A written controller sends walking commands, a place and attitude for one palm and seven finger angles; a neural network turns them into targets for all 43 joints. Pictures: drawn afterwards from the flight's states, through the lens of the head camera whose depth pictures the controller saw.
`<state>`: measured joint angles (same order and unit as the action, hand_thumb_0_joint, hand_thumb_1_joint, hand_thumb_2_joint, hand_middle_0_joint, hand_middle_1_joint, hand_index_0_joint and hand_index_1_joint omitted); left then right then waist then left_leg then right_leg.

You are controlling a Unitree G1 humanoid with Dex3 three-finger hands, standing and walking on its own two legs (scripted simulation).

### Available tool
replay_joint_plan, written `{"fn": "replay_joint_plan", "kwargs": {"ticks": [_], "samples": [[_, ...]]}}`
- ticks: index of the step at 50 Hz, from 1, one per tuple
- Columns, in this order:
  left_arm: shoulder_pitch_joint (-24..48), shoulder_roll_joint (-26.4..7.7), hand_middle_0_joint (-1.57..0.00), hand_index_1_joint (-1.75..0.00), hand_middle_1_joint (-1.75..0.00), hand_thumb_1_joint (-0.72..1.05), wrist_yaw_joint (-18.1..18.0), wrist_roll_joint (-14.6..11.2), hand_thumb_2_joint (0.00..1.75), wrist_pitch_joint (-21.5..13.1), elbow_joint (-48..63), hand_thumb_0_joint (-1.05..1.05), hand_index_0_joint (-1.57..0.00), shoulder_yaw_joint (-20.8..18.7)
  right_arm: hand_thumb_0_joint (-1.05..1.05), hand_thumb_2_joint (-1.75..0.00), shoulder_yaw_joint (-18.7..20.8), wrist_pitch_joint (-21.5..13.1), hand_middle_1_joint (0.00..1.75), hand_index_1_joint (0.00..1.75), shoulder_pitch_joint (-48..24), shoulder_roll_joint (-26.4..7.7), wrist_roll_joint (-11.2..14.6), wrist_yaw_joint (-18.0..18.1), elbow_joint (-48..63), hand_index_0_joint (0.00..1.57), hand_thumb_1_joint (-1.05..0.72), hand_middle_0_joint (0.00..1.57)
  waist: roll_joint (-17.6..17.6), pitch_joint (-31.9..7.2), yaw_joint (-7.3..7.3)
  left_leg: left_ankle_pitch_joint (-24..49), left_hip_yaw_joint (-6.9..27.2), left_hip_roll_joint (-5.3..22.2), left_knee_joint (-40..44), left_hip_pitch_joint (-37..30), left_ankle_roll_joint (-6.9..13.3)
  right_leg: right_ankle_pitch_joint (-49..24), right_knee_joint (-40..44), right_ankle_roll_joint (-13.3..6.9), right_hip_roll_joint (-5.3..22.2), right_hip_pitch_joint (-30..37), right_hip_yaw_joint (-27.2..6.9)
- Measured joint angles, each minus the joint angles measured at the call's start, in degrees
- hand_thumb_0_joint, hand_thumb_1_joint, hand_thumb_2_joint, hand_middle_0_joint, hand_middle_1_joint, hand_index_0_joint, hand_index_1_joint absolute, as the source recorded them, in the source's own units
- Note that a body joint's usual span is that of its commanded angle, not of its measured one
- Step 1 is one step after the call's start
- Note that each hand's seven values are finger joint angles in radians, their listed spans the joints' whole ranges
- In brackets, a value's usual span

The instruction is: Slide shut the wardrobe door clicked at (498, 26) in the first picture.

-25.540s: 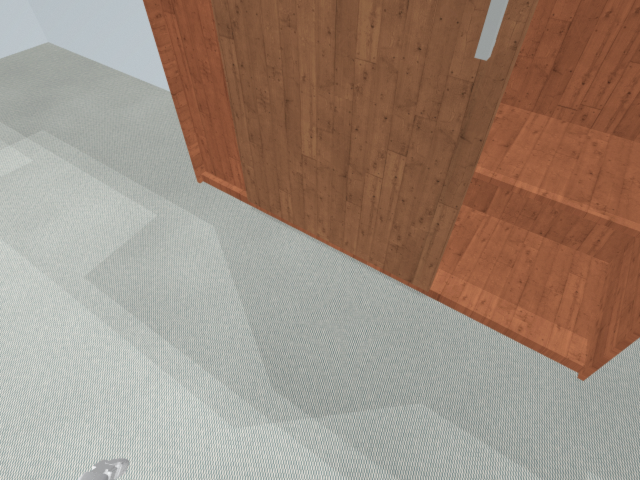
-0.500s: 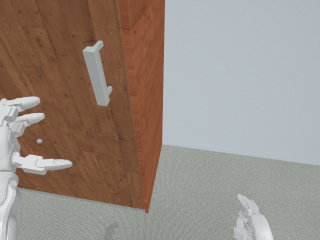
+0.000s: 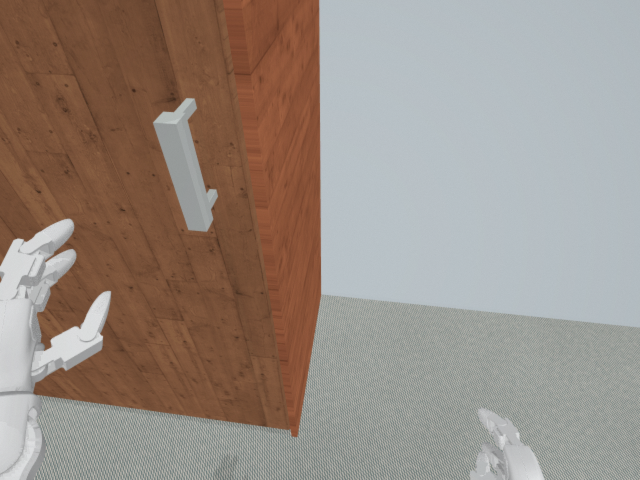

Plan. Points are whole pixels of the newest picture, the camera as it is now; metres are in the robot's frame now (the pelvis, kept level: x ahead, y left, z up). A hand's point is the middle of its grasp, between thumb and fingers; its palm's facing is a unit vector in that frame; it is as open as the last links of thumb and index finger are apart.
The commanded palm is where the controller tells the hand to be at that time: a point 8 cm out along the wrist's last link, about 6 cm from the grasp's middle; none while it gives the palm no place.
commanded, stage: draw the hand back to the body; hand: left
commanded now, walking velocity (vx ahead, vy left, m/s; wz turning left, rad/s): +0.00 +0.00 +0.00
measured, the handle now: (194, 166) +0.40 +0.22 +0.21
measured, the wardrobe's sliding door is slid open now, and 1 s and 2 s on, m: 0.00 0.00 0.00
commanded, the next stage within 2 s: step back with the hand held close in 0.40 s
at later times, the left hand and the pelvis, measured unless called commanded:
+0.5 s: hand (95, 328) +0.20 +0.26 +0.15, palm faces +0.46 -0.81 -0.37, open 7.5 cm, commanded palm +0.14 +0.29 +0.17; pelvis +0.01 -0.01 +0.00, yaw +0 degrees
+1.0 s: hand (48, 361) +0.16 +0.28 +0.16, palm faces +0.41 -0.76 -0.51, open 7.5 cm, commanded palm +0.10 +0.31 +0.17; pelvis -0.05 +0.02 -0.01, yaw -2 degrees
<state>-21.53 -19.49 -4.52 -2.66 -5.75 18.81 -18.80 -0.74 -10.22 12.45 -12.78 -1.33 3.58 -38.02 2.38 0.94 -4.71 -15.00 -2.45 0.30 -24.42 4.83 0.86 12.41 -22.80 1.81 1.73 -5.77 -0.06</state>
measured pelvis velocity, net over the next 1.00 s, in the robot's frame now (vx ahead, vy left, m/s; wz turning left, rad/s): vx -0.05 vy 0.02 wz -0.04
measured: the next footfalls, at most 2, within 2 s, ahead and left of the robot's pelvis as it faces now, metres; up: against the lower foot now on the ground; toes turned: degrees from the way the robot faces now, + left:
right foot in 1.64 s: -0.11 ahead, -0.12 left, +0.00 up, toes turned +7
left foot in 1.86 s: -0.18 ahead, +0.14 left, +0.00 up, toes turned +5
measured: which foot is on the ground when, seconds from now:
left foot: down 0.00-1.00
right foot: down 0.00-1.00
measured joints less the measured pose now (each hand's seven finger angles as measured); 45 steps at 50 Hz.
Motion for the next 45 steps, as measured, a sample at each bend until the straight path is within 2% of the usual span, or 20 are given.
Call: {"fn": "replay_joint_plan", "kwargs": {"ticks": [6, 11, 28, 31, 34, 40, 45], "samples": [[-0.94, 0.19, -0.22, -0.39, -0.39, 0.74, -0.21, 0.2, 0.83, 0.86, 0.86, 0.01, -0.21, 0.2, 0.01, -0.9, 0.11, 0.44, 0.3, 0.3, -0.41, -0.16, -0.05, 0.28, 0.53, 0.2, -0.9, 0.2, 0.08, 0.04, -0.5, -0.31, 0.35, 0.16, -0.08, -0.11, -0.16, 0.32, 0.11, -0.15, -0.15, 0.32, 0.37], [-0.47, 0.33, -0.21, -0.33, -0.34, 0.83, -0.46, 0.17, 0.87, 1.24, 0.93, 0.02, -0.21, 0.15, 0.01, -0.9, -0.06, 0.65, 0.3, 0.3, -0.71, -0.03, -0.12, 0.47, 0.46, 0.2, -0.9, 0.2, 0.24, 0.03, -0.72, -0.43, 0.66, 0.31, -0.09, -0.18, -0.34, 0.55, 0.11, -0.32, -0.29, 0.49, 0.69], [-1.24, -0.11, -0.21, -0.3, -0.31, 0.88, -0.2, -0.11, 0.9, 1.54, 1.2, 0.02, -0.21, -0.64, 0.01, -0.9, -0.23, 1.74, 0.3, 0.3, -0.4, 0.15, 0.03, 0.61, 0.43, 0.2, -0.9, 0.2, 0.35, -0.25, -0.16, -0.53, 0.62, 1.15, -0.2, -0.17, -0.79, 0.27, 0.64, -0.81, -1.13, 0.65, 0.67], [-1.74, -1.42, -0.21, -0.3, -0.31, 0.88, -0.81, 0.4, 0.9, -1.92, 2.03, 0.02, -0.21, -3.86, 0.01, -0.9, -0.53, 3.12, 0.3, 0.3, -1.19, -0.2, 0.18, 0.52, 1.76, 0.2, -0.9, 0.2, 0.43, -1.17, 0.64, -0.78, 0.17, 1.65, -1.61, 2.96, -0.68, -0.52, 0.63, -0.76, -1.61, -2.08, 0.2], [-2.68, -1.82, -0.21, -0.3, -0.31, 0.89, -1.47, 0.73, 0.9, -3.9, 2.52, 0.02, -0.21, -4.9, 0.01, -0.9, 0.08, 4.39, 0.3, 0.3, -2.03, -0.61, 0.36, 0.59, 3.2, 0.2, -0.9, 0.2, 0.32, -1.67, 1.39, -0.28, -0.99, 1.4, -1.79, 5.41, -0.27, -1.29, 0.06, -0.3, -1.36, -5.14, -0.98], [-5.4, -2.58, -0.21, -0.3, -0.3, 0.89, -1.44, 1.44, 0.9, -4.54, 3.26, 0.02, -0.21, -3.14, 0.01, -0.9, 1.5, 6.6, 0.3, 0.3, -2.54, -0.92, 0.82, 1.26, 5.57, 0.2, -0.9, 0.2, -0.47, -1.72, 3.35, 0.95, -2.88, -0.05, -1.93, 8.18, 0.9, -1.91, -2.19, 0.96, 0.01, -9.41, -2.95], [-7.41, -4.02, -0.22, -0.3, -0.31, 0.88, -1.73, 1.9, 0.9, -5.47, 4.93, 0.02, -0.21, -4.11, 0.01, -0.9, 1.78, 7.34, 0.3, 0.3, -1.39, -0.37, 0.99, 1.46, 6.93, 0.2, -0.9, 0.2, -1.72, -1.32, 4.26, 1.16, -3.42, -0.64, -4.05, 10.44, 1.59, -2.02, -4.79, 1.46, 0.59, -11.98, -3.59]]}}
